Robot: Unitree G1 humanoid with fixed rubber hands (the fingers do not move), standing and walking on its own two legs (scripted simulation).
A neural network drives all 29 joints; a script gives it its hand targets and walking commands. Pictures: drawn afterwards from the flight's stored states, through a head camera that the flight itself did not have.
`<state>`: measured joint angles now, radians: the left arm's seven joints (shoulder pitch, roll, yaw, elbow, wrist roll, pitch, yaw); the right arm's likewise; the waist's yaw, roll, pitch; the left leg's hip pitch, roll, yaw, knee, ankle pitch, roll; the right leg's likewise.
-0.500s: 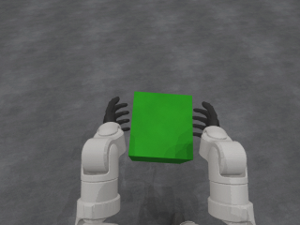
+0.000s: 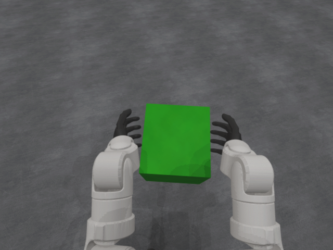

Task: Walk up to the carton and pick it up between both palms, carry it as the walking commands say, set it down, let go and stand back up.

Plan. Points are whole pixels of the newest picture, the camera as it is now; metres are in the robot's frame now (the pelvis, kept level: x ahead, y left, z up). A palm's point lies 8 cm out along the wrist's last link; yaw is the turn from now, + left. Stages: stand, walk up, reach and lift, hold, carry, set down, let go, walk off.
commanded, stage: carry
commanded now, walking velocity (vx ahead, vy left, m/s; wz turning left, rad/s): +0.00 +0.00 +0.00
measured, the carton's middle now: (175, 147) +0.37 -0.01 +0.02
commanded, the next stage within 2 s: hold in 1.48 s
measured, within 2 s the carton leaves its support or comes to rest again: neither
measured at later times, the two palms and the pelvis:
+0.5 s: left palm (146, 130) +0.35 +0.06 +0.11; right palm (249, 143) +0.33 -0.17 +0.10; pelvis +0.04 -0.03 +0.00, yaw -2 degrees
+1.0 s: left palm (139, 152) +0.31 +0.08 +0.09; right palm (245, 159) +0.30 -0.15 +0.08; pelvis -0.01 -0.03 +0.00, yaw -1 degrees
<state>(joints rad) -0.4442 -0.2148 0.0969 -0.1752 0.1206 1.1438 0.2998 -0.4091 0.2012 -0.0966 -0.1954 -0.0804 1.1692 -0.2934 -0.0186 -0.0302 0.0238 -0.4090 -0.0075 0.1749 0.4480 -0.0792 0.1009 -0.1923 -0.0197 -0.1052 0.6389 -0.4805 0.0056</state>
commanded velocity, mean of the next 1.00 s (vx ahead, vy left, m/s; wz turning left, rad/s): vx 0.00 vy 0.00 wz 0.00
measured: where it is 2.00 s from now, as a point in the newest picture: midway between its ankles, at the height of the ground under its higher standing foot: outside the picture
